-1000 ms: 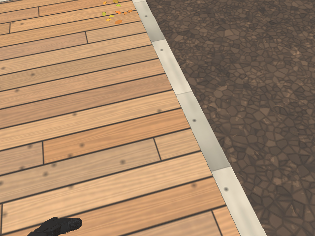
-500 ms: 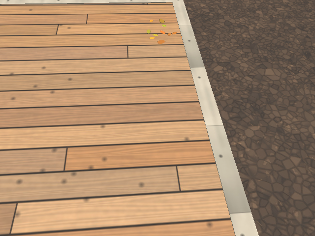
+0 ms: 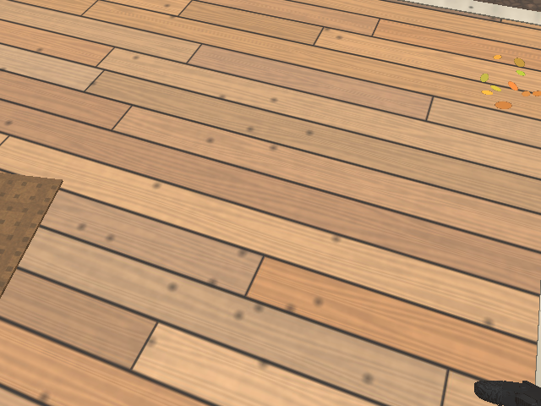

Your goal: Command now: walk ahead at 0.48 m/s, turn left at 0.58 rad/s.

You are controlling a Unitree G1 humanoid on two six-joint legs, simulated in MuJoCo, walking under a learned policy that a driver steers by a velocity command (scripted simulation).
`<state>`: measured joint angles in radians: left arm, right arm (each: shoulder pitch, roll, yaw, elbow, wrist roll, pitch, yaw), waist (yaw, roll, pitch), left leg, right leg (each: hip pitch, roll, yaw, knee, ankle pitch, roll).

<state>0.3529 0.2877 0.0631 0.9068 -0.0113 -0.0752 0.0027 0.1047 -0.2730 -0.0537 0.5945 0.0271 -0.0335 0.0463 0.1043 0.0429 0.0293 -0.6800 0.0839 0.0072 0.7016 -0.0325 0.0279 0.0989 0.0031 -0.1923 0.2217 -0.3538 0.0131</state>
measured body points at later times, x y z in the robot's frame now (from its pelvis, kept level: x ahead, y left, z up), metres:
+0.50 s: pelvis +0.28 +0.04 +0.01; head +0.30 +0.04 +0.46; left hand +0.43 +0.30 -0.10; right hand +0.35 -0.24 -0.10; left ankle +0.19 +0.12 -0.73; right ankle +0.48 -0.12 -0.67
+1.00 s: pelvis +0.58 -0.03 +0.01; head +0.61 -0.05 +0.46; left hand +0.73 +0.23 -0.09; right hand +0.72 -0.33 -0.07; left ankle +0.81 +0.09 -0.68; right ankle +0.50 -0.09 -0.73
